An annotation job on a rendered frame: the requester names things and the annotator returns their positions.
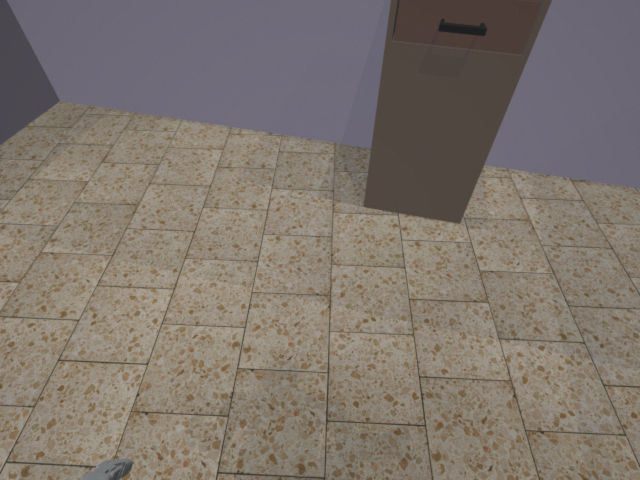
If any handle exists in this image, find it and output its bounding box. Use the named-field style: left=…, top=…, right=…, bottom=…
left=438, top=19, right=487, bottom=36

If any robot left hand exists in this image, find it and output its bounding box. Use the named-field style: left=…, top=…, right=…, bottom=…
left=81, top=459, right=133, bottom=480

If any drawer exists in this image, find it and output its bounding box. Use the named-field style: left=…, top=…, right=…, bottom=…
left=394, top=0, right=541, bottom=54

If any cabinet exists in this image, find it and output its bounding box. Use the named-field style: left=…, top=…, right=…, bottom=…
left=363, top=0, right=552, bottom=224

